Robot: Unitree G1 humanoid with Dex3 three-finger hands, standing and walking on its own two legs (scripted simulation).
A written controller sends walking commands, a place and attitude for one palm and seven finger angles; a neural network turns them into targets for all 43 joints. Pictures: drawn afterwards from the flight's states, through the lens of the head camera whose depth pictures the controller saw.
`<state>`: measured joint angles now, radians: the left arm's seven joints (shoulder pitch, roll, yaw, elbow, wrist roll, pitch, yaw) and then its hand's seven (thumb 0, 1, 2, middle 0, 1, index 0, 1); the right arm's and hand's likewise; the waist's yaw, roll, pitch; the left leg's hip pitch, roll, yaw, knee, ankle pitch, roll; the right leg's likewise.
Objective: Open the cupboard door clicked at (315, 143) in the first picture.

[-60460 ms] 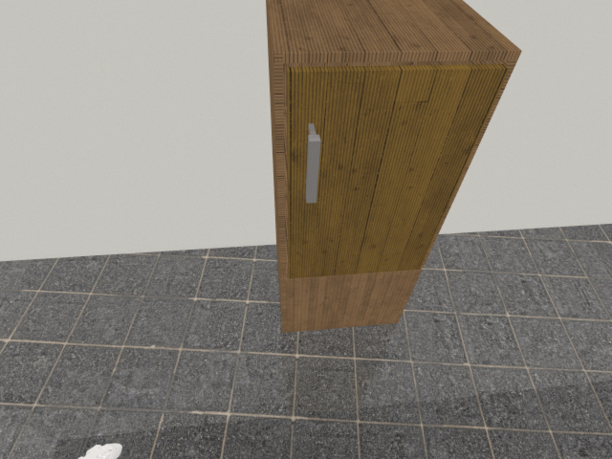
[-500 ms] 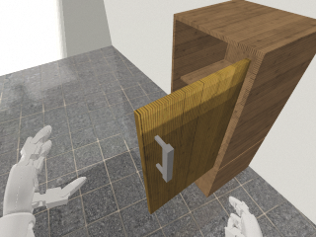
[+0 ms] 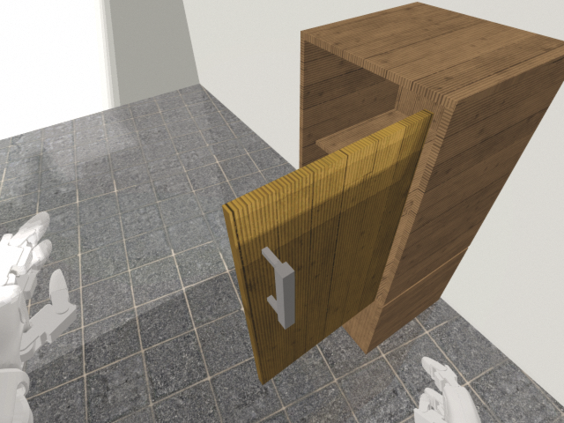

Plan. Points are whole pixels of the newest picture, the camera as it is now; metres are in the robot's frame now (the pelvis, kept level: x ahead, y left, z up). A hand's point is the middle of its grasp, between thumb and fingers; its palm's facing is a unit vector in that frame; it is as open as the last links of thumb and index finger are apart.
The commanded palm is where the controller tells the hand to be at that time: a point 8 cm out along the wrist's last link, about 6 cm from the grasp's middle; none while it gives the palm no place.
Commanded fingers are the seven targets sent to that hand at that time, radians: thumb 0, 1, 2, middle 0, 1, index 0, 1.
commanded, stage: draw the hand back to the body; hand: left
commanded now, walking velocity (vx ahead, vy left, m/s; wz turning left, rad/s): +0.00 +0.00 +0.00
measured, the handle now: (277, 289) +0.31 +0.05 +0.02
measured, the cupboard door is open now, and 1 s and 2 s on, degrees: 92 92 92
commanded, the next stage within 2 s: step back with the hand held close in 0.14 s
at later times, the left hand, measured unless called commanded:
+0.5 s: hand (74, 319) +0.18 +0.25 +0.15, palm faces +0.37 -0.79 -0.48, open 7.4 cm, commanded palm +0.12 +0.29 +0.17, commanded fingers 0.00 0.90 0.90 -0.20 -0.30 -0.20 -0.30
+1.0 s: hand out of the picture +0.07 +0.29 +0.16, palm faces +0.45 -0.74 -0.49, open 7.4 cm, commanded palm +0.00 +0.33 +0.17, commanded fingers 0.00 0.90 0.90 -0.20 -0.30 -0.20 -0.30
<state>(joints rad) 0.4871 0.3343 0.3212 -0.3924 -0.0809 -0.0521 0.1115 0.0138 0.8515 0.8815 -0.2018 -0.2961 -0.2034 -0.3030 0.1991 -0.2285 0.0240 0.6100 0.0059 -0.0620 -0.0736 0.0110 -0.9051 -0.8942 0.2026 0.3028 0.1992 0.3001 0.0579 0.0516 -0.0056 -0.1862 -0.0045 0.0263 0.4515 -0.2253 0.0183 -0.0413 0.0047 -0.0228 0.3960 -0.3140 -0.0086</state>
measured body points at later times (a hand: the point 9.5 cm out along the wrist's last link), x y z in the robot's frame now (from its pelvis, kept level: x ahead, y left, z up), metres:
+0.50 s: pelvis -0.02 -0.01 +0.00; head -0.01 -0.03 +0.45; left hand +0.15 +0.29 +0.18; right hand +0.17 -0.25 -0.09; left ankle +0.01 +0.11 -0.74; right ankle -0.06 -0.11 -0.74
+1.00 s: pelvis -0.12 +0.02 -0.01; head -0.10 +0.03 +0.44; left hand +0.04 +0.33 +0.18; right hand +0.06 -0.21 -0.10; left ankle +0.01 +0.11 -0.74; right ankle -0.06 -0.11 -0.74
